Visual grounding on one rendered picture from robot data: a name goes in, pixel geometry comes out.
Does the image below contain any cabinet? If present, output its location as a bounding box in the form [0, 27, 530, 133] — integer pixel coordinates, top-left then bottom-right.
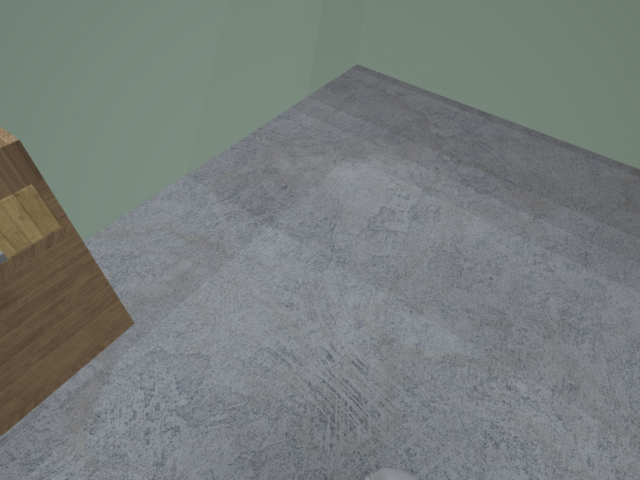
[0, 127, 135, 435]

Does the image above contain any drawer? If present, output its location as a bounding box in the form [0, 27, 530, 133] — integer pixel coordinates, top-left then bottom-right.
[0, 184, 60, 258]

